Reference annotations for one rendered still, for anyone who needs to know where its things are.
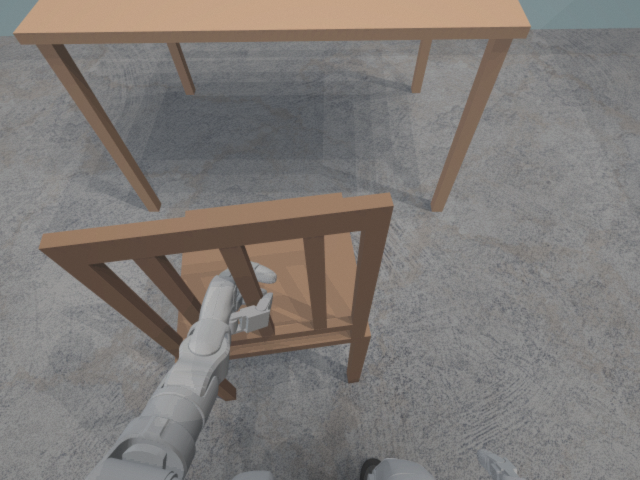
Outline right robot thigh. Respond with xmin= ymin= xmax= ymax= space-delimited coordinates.
xmin=367 ymin=459 xmax=436 ymax=480

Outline left robot hand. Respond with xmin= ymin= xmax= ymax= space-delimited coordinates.
xmin=199 ymin=261 xmax=277 ymax=335

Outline right robot foot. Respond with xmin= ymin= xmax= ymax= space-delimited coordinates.
xmin=360 ymin=458 xmax=381 ymax=480

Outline right robot hand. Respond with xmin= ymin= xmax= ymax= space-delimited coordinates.
xmin=477 ymin=449 xmax=526 ymax=480

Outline table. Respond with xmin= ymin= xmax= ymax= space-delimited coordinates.
xmin=13 ymin=0 xmax=531 ymax=212

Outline robot left forearm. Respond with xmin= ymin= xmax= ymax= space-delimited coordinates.
xmin=84 ymin=319 xmax=231 ymax=480

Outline robot left upper arm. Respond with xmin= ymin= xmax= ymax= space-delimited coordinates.
xmin=89 ymin=458 xmax=182 ymax=480

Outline chair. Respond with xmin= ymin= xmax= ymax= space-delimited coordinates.
xmin=39 ymin=192 xmax=394 ymax=401

